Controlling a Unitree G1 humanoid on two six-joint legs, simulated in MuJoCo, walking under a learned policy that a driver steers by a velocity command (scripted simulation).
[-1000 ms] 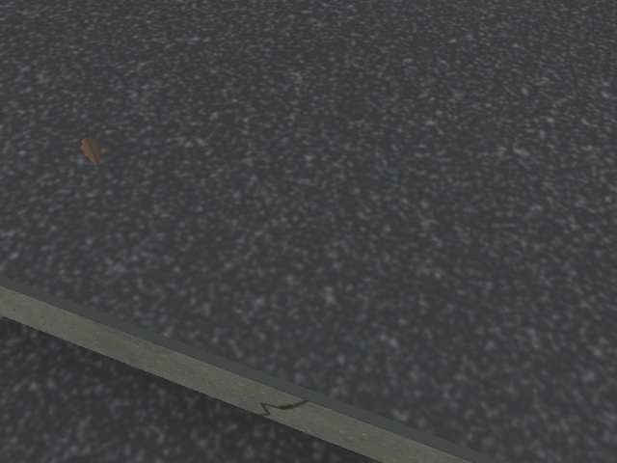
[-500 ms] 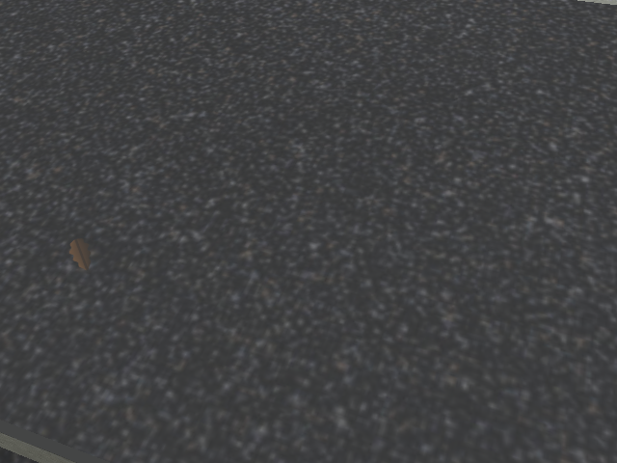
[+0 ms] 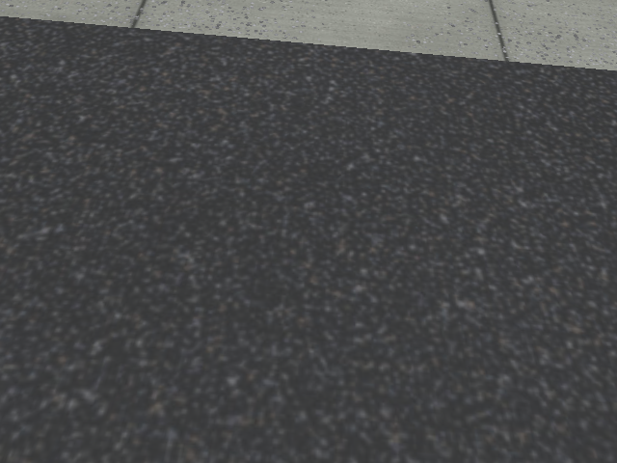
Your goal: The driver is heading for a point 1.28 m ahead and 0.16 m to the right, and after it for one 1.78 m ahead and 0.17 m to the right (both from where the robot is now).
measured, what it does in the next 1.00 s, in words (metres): climbs, turning right: right foot, then left foot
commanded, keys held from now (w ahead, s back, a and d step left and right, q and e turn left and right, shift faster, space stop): w+e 0.16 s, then e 0.28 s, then no key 0.56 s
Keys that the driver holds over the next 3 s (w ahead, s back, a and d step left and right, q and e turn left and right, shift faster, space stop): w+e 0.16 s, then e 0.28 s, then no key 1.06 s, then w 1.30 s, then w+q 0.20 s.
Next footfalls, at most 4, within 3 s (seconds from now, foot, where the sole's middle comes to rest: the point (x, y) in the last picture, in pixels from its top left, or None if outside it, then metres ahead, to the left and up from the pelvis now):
0.42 right None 0.39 -0.08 -0.67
0.86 left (232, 453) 0.45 0.15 -0.67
1.82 right None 0.44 -0.10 -0.67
2.28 left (320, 277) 0.87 -0.01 -0.67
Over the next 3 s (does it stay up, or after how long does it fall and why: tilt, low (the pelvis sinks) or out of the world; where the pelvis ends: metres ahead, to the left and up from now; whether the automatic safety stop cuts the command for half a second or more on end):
stays up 1.01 -0.22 0.11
